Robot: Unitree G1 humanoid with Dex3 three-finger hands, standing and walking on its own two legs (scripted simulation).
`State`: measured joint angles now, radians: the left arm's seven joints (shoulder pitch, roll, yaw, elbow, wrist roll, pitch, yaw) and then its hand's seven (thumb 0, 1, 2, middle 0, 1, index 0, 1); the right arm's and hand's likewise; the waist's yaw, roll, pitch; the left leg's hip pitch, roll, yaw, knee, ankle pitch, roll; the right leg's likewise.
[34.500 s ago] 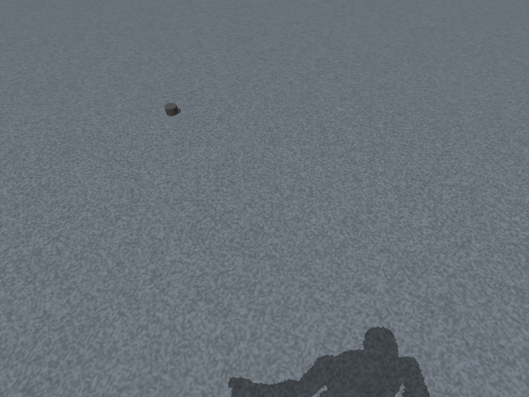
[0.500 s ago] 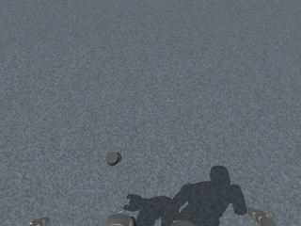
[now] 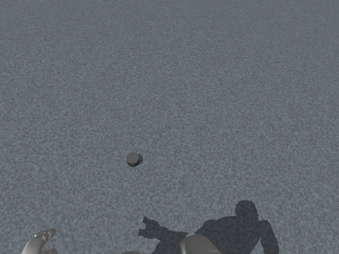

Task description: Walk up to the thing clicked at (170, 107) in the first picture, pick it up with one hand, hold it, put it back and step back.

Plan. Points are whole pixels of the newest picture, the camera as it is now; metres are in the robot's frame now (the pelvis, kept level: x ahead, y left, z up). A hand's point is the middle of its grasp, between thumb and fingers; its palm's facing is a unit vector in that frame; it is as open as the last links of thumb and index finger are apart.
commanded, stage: step back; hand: left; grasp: from above
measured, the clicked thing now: (133, 159) +0.69 +0.19 -0.74
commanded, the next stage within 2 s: none
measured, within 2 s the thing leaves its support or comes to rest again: neither
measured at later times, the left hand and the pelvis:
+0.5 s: hand out of the picture -0.07 +0.23 -0.13, palm faces -0.02 -0.89 -0.45, open 7.4 cm; pelvis -0.17 -0.04 +0.00, yaw -1 degrees
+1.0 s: hand out of the picture -0.28 +0.22 -0.15, palm faces -0.04 -0.91 -0.41, open 7.4 cm; pelvis -0.35 -0.05 -0.01, yaw -3 degrees
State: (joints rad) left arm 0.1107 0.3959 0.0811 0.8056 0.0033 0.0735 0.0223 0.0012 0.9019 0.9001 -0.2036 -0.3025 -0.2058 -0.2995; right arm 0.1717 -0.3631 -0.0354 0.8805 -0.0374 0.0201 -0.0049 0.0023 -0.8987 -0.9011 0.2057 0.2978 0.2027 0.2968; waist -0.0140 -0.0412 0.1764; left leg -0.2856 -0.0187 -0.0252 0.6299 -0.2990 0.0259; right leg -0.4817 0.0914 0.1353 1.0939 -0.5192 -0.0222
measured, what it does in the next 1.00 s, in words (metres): walks backwards: right foot, then left foot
